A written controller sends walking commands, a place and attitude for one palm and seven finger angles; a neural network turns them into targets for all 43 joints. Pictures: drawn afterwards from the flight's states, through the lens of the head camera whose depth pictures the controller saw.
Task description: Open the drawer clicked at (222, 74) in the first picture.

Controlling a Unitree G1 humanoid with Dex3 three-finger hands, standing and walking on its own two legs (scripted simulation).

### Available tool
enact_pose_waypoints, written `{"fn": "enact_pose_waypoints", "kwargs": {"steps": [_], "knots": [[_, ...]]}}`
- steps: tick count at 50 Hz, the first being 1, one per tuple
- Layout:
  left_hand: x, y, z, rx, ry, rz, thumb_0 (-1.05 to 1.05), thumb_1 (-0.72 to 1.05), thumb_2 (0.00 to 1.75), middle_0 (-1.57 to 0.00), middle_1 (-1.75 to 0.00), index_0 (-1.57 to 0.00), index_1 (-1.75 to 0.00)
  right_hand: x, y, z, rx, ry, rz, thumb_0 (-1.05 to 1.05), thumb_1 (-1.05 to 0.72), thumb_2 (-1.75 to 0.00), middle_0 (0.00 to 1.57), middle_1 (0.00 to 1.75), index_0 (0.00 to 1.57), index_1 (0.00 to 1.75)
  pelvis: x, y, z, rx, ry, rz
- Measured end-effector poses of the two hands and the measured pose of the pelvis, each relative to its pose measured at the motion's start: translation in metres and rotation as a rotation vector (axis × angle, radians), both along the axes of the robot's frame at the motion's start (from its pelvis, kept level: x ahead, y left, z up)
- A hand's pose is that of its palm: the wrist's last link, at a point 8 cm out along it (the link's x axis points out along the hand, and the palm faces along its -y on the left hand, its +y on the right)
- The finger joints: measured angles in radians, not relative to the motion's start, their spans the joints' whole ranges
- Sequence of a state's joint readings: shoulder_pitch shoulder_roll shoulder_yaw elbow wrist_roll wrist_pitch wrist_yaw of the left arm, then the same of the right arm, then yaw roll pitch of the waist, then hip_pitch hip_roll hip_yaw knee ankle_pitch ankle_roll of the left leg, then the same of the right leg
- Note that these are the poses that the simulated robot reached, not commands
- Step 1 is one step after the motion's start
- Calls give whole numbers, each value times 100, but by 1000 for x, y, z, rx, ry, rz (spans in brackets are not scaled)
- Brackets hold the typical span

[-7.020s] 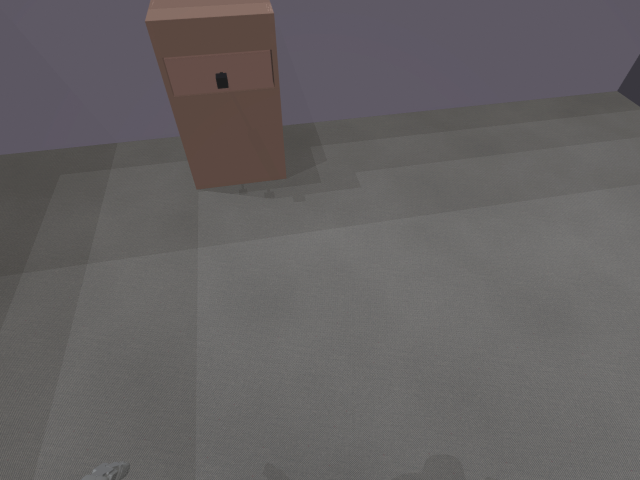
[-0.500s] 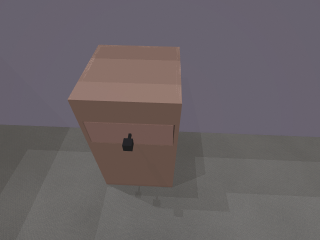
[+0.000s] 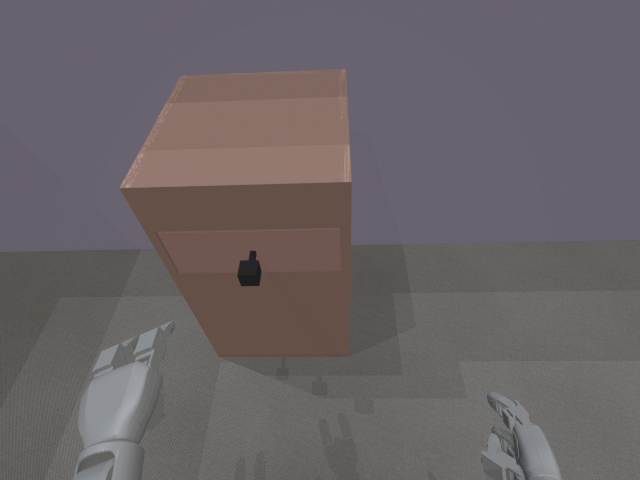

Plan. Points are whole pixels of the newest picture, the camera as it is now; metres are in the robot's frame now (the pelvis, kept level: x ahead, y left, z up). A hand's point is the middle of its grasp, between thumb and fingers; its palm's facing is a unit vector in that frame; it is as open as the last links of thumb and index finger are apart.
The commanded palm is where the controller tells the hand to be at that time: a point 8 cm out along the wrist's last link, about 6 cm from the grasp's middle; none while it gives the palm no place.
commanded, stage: raise the hand with hooked fingers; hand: left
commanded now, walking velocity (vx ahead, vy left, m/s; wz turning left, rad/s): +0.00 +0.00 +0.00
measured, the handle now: (251, 266) +0.57 +0.21 -0.19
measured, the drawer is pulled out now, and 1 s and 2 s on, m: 0.00 0.00 0.00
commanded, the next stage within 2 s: move the hooked fingers above the handle in 1.62 s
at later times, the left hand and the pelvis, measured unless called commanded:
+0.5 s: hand (150, 391) +0.22 +0.23 +0.01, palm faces -0.02 -0.09 -1.00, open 10.7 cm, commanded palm +0.20 +0.23 +0.06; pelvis +0.00 -0.03 -0.01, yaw +3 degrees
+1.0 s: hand (129, 321) +0.28 +0.25 +0.07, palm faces +0.07 -0.08 -0.99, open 13.5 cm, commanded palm +0.26 +0.25 +0.13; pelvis +0.01 +0.00 +0.01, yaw +2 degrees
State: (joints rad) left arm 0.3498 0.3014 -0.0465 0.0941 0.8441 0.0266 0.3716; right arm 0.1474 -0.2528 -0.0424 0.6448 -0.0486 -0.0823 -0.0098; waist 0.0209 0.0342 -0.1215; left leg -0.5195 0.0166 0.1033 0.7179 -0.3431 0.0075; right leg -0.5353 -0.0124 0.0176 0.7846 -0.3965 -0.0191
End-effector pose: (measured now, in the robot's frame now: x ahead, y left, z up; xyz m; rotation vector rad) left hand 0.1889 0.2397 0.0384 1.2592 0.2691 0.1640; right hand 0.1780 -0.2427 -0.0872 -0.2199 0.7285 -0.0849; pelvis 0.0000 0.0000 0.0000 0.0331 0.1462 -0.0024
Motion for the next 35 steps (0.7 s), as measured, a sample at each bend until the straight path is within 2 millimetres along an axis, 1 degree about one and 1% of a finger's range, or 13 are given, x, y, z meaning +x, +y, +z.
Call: {"fn": "enact_pose_waypoints", "kwargs": {"steps": [2, 4, 6, 9, 12, 14, 16, 19, 22, 26, 29, 32, 35], "knots": [[-6, -11, -6, 71, -6, -63, 0, 73, 82, -21, -42, -21, -42, 22, -2, 8, -5, -40, 36, 1, -91, -90, 20, 30, 20, 30, -4, -5, -6, 7, 20, -8], [-20, -20, -15, 112, 6, -103, 0, 68, 80, -21, -44, -21, -44, 40, -3, 13, -19, -63, 79, 1, -91, -90, 20, 30, 20, 30, -6, -11, -11, 12, 36, -5], [-35, -24, -24, 149, 15, -121, 0, 63, 78, -22, -47, -22, -47, 55, -1, 15, -41, -71, 127, 1, -91, -90, 20, 30, 20, 30, -8, -16, -16, 15, 50, 5], [-51, -20, -29, 190, -3, -106, 0, 55, 75, -24, -52, -23, -52, 70, 5, 9, -59, -68, 183, 0, -91, -90, 20, 30, 20, 30, -11, -23, -25, 9, 60, 31], [-49, -11, -23, 230, -60, -72, 0, 48, 72, -25, -56, -25, -56, 76, 15, -3, -50, -55, 213, 0, -91, -90, 20, 30, 20, 30, -12, -28, -33, -1, 61, 56], [-40, -5, -16, 251, -95, -47, 0, 43, 70, -26, -59, -25, -59, 74, 21, -12, -28, -38, 220, 0, -91, -90, 20, 30, 20, 30, -12, -29, -35, -8, 56, 67], [-28, -2, -7, 263, -113, -25, 0, 38, 68, -26, -62, -26, -62, 67, 28, -20, 2, -10, 215, 0, -91, -90, 20, 30, 20, 30, -12, -30, -35, -12, 47, 72], [-9, -2, 7, 255, -100, -9, 0, 31, 65, -26, -67, -26, -67, 49, 34, -28, 46, 50, 190, 0, -91, -90, 20, 30, 20, 30, -10, -30, -28, -11, 30, 69], [6, -6, 17, 228, -58, -28, 0, 25, 62, -27, -71, -26, -71, 28, 35, -31, 68, 115, 157, 1, -91, -90, 20, 30, 20, 30, -5, -28, -17, -6, 18, 57], [17, -9, 26, 209, -17, -91, 0, 16, 58, -27, -77, -27, -77, 4, 24, -31, 56, 185, 110, 1, -91, -90, 20, 30, 20, 30, 0, -25, -6, -4, 7, 44], [20, -6, 31, 207, -25, -124, 0, 9, 55, -28, -82, -27, -82, -7, 12, -30, 29, 221, 76, 1, -90, -90, 21, 30, 20, 30, 4, -21, -2, -6, 4, 41], [24, -1, 37, 217, -58, -132, 0, 2, 52, -28, -86, -28, -86, -11, 1, -29, -2, 240, 52, 1, -91, -90, 20, 30, 20, 30, 6, -16, -1, -9, 3, 43], [29, 5, 44, 229, -98, -120, 0, -5, 49, -29, -91, -29, -91, -8, -6, -27, -22, 239, 35, 1, -91, -90, 20, 30, 20, 30, 8, -11, 0, -13, 0, 46]]}}
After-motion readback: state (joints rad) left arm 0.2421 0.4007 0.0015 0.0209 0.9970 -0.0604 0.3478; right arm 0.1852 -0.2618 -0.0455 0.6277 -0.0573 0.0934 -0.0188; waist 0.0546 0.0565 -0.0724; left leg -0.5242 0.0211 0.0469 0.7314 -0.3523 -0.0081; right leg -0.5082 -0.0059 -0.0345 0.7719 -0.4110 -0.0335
